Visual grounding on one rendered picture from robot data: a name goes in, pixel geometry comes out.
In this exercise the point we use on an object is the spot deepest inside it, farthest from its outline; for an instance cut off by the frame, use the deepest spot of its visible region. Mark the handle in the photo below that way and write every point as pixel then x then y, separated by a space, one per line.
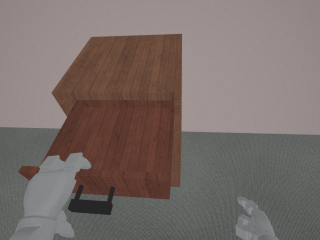
pixel 78 205

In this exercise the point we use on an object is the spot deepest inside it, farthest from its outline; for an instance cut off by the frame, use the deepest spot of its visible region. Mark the robot right hand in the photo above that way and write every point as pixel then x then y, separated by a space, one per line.
pixel 254 227

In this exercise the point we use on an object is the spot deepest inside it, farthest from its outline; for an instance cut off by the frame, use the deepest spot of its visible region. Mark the cabinet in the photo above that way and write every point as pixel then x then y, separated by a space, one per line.
pixel 129 68

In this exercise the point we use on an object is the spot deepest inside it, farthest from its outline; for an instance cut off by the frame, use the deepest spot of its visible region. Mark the robot left hand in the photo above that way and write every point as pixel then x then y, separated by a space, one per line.
pixel 49 190

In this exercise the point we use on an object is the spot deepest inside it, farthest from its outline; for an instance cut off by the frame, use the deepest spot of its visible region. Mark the drawer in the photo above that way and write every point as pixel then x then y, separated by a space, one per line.
pixel 129 144

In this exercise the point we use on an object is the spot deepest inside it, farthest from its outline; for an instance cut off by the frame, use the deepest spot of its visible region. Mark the robot left forearm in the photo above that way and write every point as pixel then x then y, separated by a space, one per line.
pixel 35 227

